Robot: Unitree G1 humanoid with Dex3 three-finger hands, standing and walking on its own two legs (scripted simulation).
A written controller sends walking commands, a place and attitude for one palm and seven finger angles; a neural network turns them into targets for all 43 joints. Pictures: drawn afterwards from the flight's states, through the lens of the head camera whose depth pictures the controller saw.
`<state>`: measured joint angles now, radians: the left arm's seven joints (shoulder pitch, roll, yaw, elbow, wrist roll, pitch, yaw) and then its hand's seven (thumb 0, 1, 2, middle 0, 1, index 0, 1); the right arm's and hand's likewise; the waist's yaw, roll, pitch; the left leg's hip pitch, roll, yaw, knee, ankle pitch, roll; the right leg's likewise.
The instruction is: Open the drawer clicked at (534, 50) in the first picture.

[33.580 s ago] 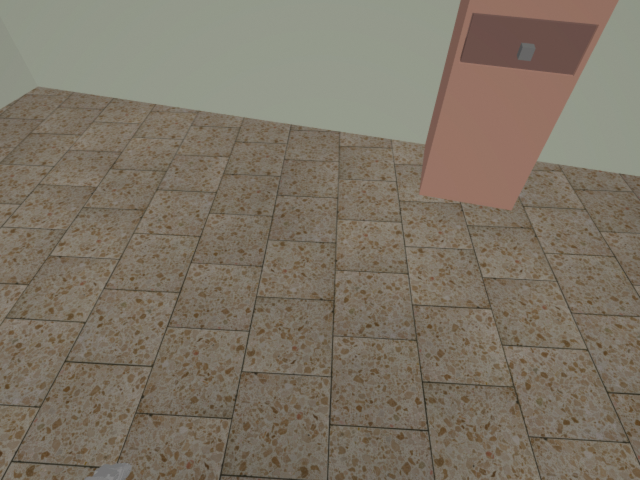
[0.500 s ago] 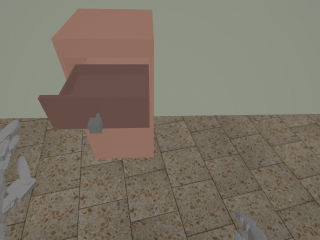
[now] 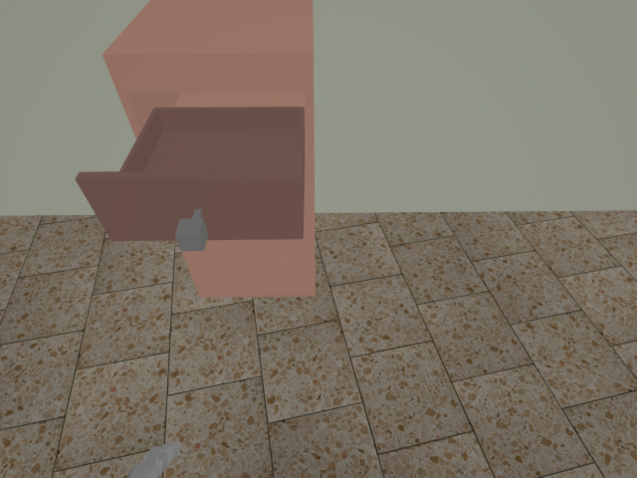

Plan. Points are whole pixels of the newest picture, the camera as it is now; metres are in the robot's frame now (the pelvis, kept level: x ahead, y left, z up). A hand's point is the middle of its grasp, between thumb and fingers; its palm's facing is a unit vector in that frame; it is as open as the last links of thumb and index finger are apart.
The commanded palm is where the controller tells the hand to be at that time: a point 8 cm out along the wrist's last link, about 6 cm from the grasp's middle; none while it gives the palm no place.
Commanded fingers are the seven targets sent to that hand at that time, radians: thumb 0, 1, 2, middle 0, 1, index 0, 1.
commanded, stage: let the arm hang, fingers relaxed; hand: left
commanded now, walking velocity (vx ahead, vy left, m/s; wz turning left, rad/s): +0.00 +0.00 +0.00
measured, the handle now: (194, 226) +0.53 +0.25 -0.03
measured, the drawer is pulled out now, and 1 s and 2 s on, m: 0.30 0.30 0.30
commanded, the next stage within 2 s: look to check the result in 0.86 s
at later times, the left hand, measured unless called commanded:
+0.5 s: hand out of the picture -0.02 +0.19 -0.15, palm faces +0.03 -0.97 -0.24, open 7.3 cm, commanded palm none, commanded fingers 0.00 0.90 0.90 -0.20 -0.30 -0.20 -0.30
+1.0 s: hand out of the picture -0.02 +0.17 -0.16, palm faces +0.02 -0.98 -0.19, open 7.3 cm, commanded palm none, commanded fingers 0.00 0.90 0.90 -0.20 -0.30 -0.20 -0.30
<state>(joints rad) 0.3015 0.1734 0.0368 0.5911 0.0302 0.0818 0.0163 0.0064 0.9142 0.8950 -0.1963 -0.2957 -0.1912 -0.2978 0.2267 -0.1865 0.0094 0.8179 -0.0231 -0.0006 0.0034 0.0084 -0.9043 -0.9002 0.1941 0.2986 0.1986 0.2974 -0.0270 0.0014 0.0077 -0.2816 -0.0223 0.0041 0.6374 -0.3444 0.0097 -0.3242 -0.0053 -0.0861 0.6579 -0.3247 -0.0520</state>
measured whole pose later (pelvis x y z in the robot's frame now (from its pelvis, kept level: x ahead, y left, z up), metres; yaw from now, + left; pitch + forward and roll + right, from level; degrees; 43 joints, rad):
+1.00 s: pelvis -0.01 +0.00 +0.02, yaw -2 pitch -2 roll +0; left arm 0.29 0.12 0.01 1.13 0.01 0.01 0.04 0.00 0.92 0.89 -0.20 -0.30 -0.20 -0.30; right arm 0.36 -0.10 -0.01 1.12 -0.01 0.01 -0.04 0.00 -0.91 -0.90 0.19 0.30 0.20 0.30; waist 0.00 0.01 0.05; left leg -0.15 0.00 0.02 0.42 -0.22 0.01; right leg -0.19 0.03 -0.06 0.40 -0.17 -0.05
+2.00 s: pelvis +0.02 -0.02 +0.02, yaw -2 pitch -2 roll +0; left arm 0.24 0.15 0.02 1.13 0.01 0.00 0.04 0.00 0.91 0.89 -0.20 -0.30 -0.20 -0.30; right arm 0.29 -0.14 -0.01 1.12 -0.01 0.00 -0.04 0.00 -0.91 -0.90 0.19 0.30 0.20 0.30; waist 0.00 0.03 0.06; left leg -0.10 0.02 0.02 0.37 -0.24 -0.02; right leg -0.14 0.05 -0.07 0.36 -0.19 -0.07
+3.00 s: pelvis +0.02 -0.02 +0.01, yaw +18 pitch +1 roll +1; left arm 0.20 0.19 0.04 1.00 0.02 0.02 0.03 0.00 0.91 0.89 -0.20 -0.30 -0.19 -0.30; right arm 0.20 -0.20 -0.06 0.98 -0.01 0.03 -0.02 0.00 -0.91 -0.90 0.20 0.30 0.20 0.30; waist 0.00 0.06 0.09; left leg -0.32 -0.01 -0.06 0.61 -0.38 -0.02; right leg -0.24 -0.02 -0.02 0.54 -0.31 -0.01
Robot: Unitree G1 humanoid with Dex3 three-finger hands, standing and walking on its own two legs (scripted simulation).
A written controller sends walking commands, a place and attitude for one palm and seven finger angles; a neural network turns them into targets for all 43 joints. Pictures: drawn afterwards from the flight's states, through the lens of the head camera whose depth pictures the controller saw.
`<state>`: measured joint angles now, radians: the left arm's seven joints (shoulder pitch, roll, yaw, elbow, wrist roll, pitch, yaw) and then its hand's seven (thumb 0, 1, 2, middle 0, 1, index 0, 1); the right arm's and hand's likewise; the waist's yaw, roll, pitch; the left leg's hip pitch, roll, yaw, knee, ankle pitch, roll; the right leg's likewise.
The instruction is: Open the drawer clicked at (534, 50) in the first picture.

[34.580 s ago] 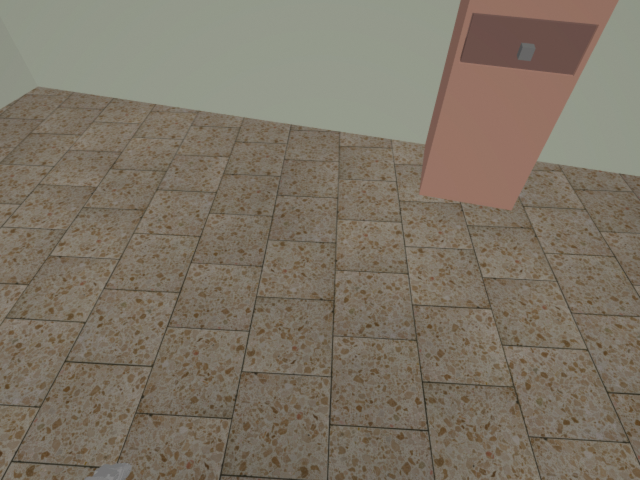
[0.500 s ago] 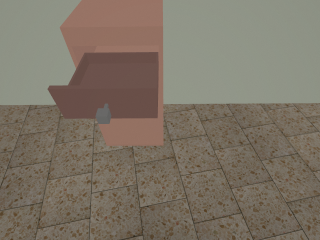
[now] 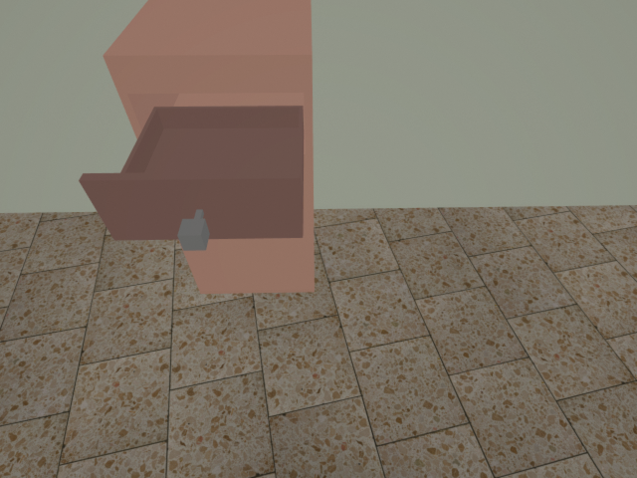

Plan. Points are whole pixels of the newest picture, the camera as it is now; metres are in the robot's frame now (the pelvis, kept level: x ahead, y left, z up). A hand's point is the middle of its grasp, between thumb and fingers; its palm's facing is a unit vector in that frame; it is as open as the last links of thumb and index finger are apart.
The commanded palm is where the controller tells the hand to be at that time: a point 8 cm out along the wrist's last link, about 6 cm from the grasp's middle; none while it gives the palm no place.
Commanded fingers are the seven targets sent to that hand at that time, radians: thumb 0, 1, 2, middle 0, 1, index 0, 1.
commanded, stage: look to check the result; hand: left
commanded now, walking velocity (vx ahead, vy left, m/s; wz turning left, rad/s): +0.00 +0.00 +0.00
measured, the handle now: (196, 226) +0.53 +0.26 -0.04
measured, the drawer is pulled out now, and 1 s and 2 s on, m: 0.30 0.30 0.30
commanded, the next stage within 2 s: stand and wait in 0.44 s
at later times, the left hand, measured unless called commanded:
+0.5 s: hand out of the picture +0.01 +0.16 -0.17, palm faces +0.05 -0.98 -0.20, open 7.4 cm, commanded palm none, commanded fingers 0.00 0.90 0.90 -0.20 -0.30 -0.20 -0.30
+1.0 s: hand out of the picture +0.04 +0.16 -0.17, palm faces +0.04 -0.97 -0.23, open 7.4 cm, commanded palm none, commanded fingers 0.00 0.90 0.90 -0.20 -0.30 -0.20 -0.30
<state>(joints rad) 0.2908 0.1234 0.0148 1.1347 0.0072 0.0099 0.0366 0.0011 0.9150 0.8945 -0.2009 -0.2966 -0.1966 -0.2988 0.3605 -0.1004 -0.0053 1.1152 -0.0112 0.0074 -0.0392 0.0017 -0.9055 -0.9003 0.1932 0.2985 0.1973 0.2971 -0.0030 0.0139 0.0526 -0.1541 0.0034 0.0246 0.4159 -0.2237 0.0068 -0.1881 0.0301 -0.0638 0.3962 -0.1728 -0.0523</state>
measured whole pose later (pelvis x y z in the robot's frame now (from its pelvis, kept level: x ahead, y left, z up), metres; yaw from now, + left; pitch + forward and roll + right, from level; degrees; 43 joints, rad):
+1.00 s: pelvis +0.03 -0.02 +0.00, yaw +0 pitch -2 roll +0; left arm 0.24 0.15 0.02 1.13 0.01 0.00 0.04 0.00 0.91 0.89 -0.20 -0.30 -0.20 -0.30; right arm 0.29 -0.14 -0.01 1.12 -0.01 0.00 -0.04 0.00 -0.91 -0.90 0.19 0.30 0.20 0.30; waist 0.00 0.03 0.06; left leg -0.10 0.02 0.02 0.37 -0.24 -0.02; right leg -0.14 0.05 -0.07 0.36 -0.19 -0.07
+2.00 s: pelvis +0.03 -0.02 -0.01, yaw +19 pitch +1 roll +1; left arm 0.20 0.19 0.04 1.00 0.02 0.02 0.03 0.00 0.91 0.89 -0.20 -0.30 -0.19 -0.30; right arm 0.20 -0.20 -0.06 0.98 -0.01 0.03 -0.02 0.00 -0.91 -0.90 0.20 0.30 0.20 0.30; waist 0.00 0.06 0.09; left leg -0.32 -0.01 -0.06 0.61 -0.38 -0.02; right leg -0.24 -0.02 -0.02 0.54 -0.31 -0.01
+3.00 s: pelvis +0.04 -0.03 +0.00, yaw +21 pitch -2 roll +0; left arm 0.22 0.16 0.03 1.11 0.00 0.02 0.03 0.00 0.91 0.89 -0.20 -0.30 -0.20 -0.30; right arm 0.25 -0.14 -0.03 1.12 -0.01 0.01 -0.03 0.01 -0.92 -0.90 0.19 0.30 0.20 0.30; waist 0.00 0.01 0.08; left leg -0.16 0.03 -0.04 0.42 -0.23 -0.04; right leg -0.12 0.01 -0.06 0.41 -0.27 -0.03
